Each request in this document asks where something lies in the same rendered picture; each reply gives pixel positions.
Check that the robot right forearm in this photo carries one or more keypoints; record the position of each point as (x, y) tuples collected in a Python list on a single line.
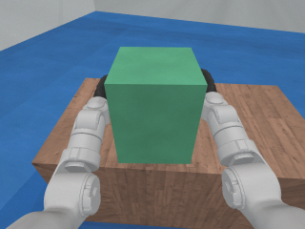
[(233, 145)]

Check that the right robot hand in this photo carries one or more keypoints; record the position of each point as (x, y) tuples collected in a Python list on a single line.
[(211, 87)]

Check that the robot left forearm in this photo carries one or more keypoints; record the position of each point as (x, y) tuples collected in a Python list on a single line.
[(83, 152)]

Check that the left robot hand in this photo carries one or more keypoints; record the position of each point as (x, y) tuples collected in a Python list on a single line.
[(100, 88)]

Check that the robot left upper arm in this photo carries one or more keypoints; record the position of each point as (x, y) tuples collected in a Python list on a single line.
[(70, 198)]

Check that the carton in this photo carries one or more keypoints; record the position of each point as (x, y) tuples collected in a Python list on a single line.
[(155, 98)]

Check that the robot right upper arm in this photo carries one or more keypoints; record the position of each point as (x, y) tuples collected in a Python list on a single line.
[(252, 189)]

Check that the pedestal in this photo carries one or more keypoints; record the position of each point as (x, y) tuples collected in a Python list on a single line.
[(189, 196)]

